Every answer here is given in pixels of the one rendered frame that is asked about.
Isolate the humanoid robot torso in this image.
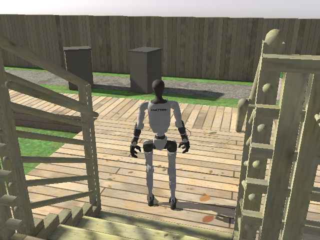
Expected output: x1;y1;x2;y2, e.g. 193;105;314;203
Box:
147;99;171;150

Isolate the robot left upper arm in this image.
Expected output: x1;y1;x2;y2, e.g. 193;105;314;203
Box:
136;101;149;130

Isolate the robot right hand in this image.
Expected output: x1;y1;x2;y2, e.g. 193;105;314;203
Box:
178;141;190;153

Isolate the right robot foot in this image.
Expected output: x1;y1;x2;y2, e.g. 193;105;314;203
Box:
169;197;177;210

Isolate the left robot forearm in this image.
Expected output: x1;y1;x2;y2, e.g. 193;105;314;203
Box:
131;122;141;147

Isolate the right robot forearm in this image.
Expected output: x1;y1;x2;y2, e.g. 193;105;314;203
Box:
178;120;189;143

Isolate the robot left hand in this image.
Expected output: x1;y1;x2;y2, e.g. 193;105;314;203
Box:
130;145;141;158

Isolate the robot right upper arm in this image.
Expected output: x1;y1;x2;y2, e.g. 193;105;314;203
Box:
169;100;183;128

